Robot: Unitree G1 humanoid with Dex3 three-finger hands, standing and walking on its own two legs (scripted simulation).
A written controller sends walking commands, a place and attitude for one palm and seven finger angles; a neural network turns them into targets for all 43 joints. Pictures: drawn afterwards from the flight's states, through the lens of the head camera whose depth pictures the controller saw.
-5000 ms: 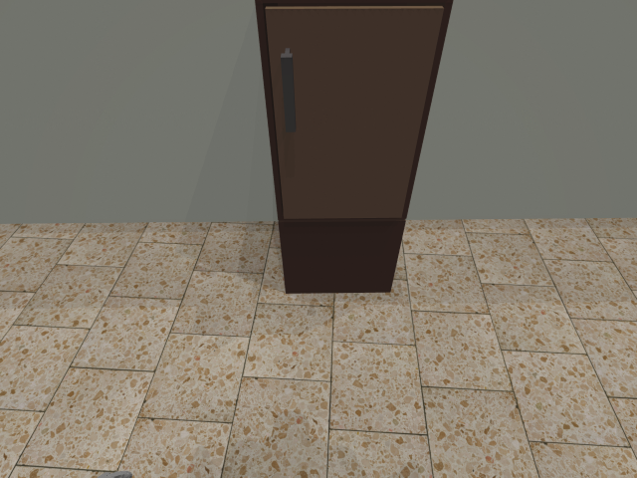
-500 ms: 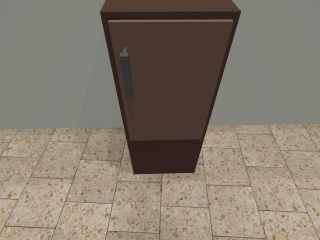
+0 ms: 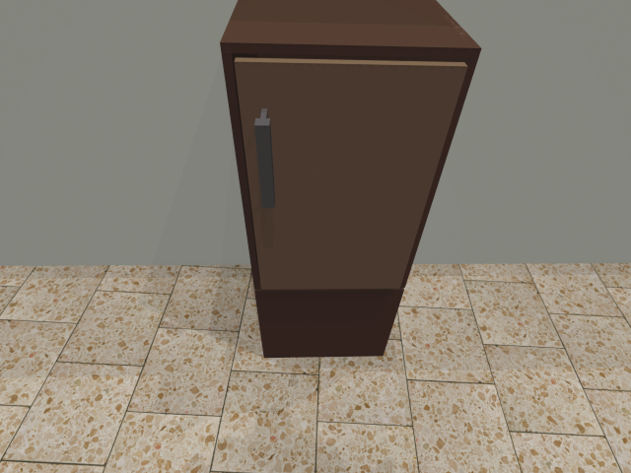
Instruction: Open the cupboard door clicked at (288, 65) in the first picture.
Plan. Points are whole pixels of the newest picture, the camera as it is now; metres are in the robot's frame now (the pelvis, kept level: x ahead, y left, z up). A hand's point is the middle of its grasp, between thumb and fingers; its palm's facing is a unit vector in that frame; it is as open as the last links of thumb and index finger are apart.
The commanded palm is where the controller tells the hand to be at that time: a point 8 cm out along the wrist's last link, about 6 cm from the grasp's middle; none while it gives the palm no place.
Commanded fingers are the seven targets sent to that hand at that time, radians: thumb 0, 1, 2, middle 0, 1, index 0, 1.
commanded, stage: shuffle to correct the standing spot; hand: left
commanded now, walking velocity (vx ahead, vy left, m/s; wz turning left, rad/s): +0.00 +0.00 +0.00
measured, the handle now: (266, 160) +0.61 +0.13 +0.08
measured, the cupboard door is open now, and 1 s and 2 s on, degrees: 0 0 0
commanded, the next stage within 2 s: come to a stop and stand still in 1.00 s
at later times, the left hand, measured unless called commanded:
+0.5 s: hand out of the picture -0.06 +0.13 -0.18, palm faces +0.11 -0.98 -0.18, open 7.4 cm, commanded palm none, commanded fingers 0.00 0.90 0.90 -0.20 -0.30 -0.20 -0.30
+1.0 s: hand out of the picture +0.10 +0.12 -0.18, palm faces +0.10 -0.98 -0.15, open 7.3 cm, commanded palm none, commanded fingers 0.00 0.90 0.90 -0.20 -0.30 -0.20 -0.30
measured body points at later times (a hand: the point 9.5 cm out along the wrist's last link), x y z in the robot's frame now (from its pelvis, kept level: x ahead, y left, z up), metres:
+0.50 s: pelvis +0.02 -0.03 +0.00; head +0.03 -0.02 +0.45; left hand -0.06 +0.18 -0.16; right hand +0.01 -0.27 -0.16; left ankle +0.02 +0.08 -0.72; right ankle -0.03 -0.11 -0.74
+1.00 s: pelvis +0.08 -0.06 +0.00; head +0.09 -0.04 +0.45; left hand +0.10 +0.18 -0.16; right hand +0.11 -0.29 -0.14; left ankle +0.09 +0.06 -0.74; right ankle +0.13 -0.23 -0.69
